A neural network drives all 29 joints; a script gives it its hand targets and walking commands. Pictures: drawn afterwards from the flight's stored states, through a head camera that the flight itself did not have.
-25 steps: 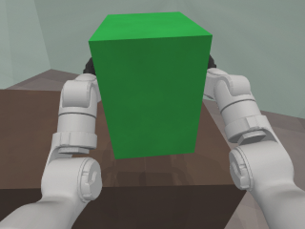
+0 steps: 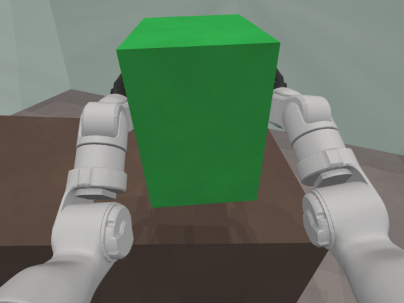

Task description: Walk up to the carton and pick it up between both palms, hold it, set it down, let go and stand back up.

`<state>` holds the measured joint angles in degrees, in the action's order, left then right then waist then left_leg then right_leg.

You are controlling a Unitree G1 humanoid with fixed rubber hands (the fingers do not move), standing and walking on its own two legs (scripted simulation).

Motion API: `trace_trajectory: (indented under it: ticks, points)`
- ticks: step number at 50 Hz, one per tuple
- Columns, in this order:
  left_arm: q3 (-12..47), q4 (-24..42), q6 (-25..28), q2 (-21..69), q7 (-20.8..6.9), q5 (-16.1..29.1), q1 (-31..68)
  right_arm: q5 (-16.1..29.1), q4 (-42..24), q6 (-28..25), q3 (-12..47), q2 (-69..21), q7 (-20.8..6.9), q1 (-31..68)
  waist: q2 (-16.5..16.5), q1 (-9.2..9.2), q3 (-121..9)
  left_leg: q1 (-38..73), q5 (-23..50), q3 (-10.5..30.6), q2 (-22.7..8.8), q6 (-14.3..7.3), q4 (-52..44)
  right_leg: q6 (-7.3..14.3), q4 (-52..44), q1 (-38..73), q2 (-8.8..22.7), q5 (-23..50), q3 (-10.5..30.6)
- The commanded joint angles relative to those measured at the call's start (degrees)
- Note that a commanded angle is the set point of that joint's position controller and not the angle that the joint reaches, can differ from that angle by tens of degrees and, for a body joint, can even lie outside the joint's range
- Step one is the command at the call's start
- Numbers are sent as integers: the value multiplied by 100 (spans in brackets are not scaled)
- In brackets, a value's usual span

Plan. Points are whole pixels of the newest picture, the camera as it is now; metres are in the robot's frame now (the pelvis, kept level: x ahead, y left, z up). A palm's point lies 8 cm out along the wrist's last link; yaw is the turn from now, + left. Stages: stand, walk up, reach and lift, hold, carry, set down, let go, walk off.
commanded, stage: hold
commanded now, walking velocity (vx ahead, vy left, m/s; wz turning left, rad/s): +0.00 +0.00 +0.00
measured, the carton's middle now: (197, 105) +0.40 +0.00 +0.28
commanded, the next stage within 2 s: none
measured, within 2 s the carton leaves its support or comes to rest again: neither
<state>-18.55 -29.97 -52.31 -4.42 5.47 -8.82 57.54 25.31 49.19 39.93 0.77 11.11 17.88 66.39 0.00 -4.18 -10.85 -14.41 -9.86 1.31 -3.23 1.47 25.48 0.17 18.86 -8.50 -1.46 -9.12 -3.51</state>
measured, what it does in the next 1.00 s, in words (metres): stands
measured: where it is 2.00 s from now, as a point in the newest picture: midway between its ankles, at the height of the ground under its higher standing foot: outside the picture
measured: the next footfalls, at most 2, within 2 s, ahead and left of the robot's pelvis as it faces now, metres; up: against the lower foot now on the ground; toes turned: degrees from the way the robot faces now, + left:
none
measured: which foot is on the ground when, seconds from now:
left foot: down 0.00-1.00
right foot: down 0.00-1.00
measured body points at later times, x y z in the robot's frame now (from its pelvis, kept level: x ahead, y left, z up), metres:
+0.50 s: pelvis +0.00 +0.00 +0.00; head -0.08 +0.02 +0.44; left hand +0.40 +0.14 +0.28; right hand +0.39 -0.14 +0.30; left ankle +0.04 +0.13 -0.74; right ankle +0.01 -0.12 -0.74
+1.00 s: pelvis +0.00 +0.00 +0.00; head -0.08 +0.03 +0.44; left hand +0.40 +0.15 +0.28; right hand +0.39 -0.14 +0.30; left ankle +0.04 +0.13 -0.74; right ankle +0.01 -0.12 -0.74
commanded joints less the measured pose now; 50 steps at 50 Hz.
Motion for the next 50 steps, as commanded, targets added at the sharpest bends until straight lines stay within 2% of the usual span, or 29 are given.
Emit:
trace_trajectory:
  ticks: [1,3,4,5,8,10,14,15,16,19,22,23,24,26,29,31,32,33,35,37,39,42,44,45,46,47,48,49,50]
  points:
    - [2053,1615,825,3490,-832,1283,5711,1100,-2474,-222,1112,-4509,-771,5217,-233,-27,-2825,1292,1061,175,555,36,-131,-431,-208,495,-371,1263,395]
    - [2211,1819,840,3593,-827,1345,5891,1123,-2372,-219,1041,-4478,-777,5169,-539,-116,-2815,1270,1009,243,563,72,-164,-372,-214,301,-354,1183,469]
    - [1867,1211,797,3472,-841,1158,5754,1006,-1849,-183,852,-4351,-794,5019,-407,-25,-2321,1074,843,240,532,62,-230,-351,-277,227,-327,913,474]
    - [1887,1510,795,3336,-849,1107,5727,1077,-1984,-159,1003,-4555,-777,4914,-279,116,-2405,1165,948,210,563,30,-241,-412,-237,320,-359,968,423]
    - [1776,1317,732,3427,-863,1037,5607,980,-1746,-178,908,-4436,-808,4906,-335,41,-2436,1210,759,194,536,-9,-323,-388,-278,365,-298,804,439]
    - [1880,1142,720,3540,-923,1152,5580,928,-1691,-172,700,-4164,-811,4854,-320,-214,-2292,1272,895,228,521,132,-334,-361,-277,314,-402,950,369]
    - [2249,1808,828,3776,-833,1413,5786,1148,-2656,-295,1154,-4490,-788,5368,-489,-117,-3241,1538,1523,203,512,103,-65,-408,-142,472,-386,1571,373]
    - [2329,1932,837,3802,-847,1416,5690,1164,-2698,-230,1186,-4539,-746,5144,-526,-237,-3112,1503,1637,256,511,142,-11,-432,-125,631,-346,1966,452]
    - [2029,1434,749,3534,-875,1218,5401,1167,-2615,-218,1144,-4378,-709,5321,-271,-9,-2708,1423,1528,251,545,48,-110,-451,-213,458,-380,1709,397]
    - [2300,1913,749,3695,-829,1249,5564,1068,-2319,-197,998,-4307,-704,4880,-575,-241,-2697,1561,1385,302,503,163,-164,-328,-216,367,-388,1325,374]
    - [1954,1522,697,3552,-873,1095,5565,1025,-1846,-137,838,-4202,-812,4702,-411,-130,-2003,1256,910,286,473,147,-362,-351,-334,101,-399,733,352]
    - [1882,1399,687,3614,-845,1118,5414,1095,-2059,-194,1081,-4395,-846,5080,-258,122,-2339,1217,960,191,482,26,-266,-356,-276,277,-367,846,419]
    - [2152,1719,731,3703,-834,1206,5694,1152,-2283,-247,1014,-4343,-812,5090,-403,-39,-2389,1151,1028,262,515,93,-258,-326,-216,427,-401,1006,414]
    - [2011,1787,745,3569,-813,1246,5639,1301,-2736,-250,1287,-4491,-830,5288,-259,142,-2827,1329,1491,215,512,16,-146,-394,-123,542,-437,1506,396]
    - [2003,1438,658,3563,-829,1090,5456,1155,-2067,-190,999,-4268,-795,4884,-434,-97,-2344,1279,1275,238,497,91,-181,-361,-220,346,-376,1399,428]
    - [1916,1496,684,3532,-863,1078,5487,1138,-2364,-204,1111,-4513,-754,5223,-142,71,-2632,1325,1242,196,547,-9,-139,-472,-222,457,-354,1305,406]
    - [2010,1612,674,3453,-887,1121,5632,1133,-2255,-170,1007,-4424,-739,4942,-412,-54,-2537,1291,1172,223,550,72,-92,-443,-236,360,-321,1384,453]
    - [1812,1492,687,3471,-880,1009,5545,1208,-2176,-188,1107,-4550,-771,5060,-291,118,-2305,1248,976,178,554,-3,-231,-459,-280,343,-356,993,415]
    - [1939,1481,670,3512,-900,1048,5432,1083,-2063,-180,861,-4272,-744,4892,-509,-92,-2396,1373,1241,241,539,66,-195,-388,-242,340,-354,1303,418]
    - [2053,1562,729,3476,-894,1268,5713,1083,-2378,-171,1003,-4397,-728,5118,-260,-157,-2677,1402,1218,226,533,93,-156,-419,-235,439,-364,1407,414]
    - [2121,1373,688,3577,-896,1128,5619,1122,-2137,-193,860,-4194,-768,5056,-533,-212,-2428,1355,1090,209,542,159,-187,-383,-252,287,-406,1060,372]
    - [1921,1470,746,3608,-876,1237,5656,1048,-1995,-151,879,-4338,-806,5027,-323,-75,-2334,1304,992,242,469,66,-271,-353,-285,216,-371,948,419]
    - [2206,1403,750,3765,-884,1278,5567,1033,-2393,-247,886,-4221,-781,5139,-495,-246,-2639,1381,1143,256,516,158,-199,-351,-254,310,-359,1271,383]
    - [2196,1456,721,3718,-882,1245,5533,1044,-2283,-225,844,-4141,-773,5191,-598,-202,-2494,1326,1236,283,486,187,-189,-336,-229,303,-390,1190,395]
    - [2076,1238,713,3590,-873,1158,5517,1040,-1991,-170,847,-4193,-796,5128,-470,-134,-2373,1320,970,213,516,152,-250,-350,-322,224,-408,780,376]
    - [2098,1074,723,3845,-908,1294,5448,985,-2414,-219,832,-4199,-780,5270,-344,-232,-2392,1198,908,272,468,139,-259,-331,-281,383,-367,989,392]
    - [1942,1306,749,3706,-847,1203,5465,1034,-2164,-196,918,-4341,-781,5105,-296,-61,-2324,1180,1015,265,498,79,-280,-324,-229,395,-398,1000,383]
    - [2040,1605,780,3639,-833,1179,5569,1071,-1947,-153,955,-4338,-803,4821,-594,-85,-2438,1333,1022,191,533,119,-246,-365,-237,251,-382,980,370]
    - [2117,1483,749,3785,-847,1310,5603,1084,-2334,-240,938,-4332,-840,5251,-488,-66,-2792,1364,1120,305,516,65,-186,-361,-246,260,-357,1095,434]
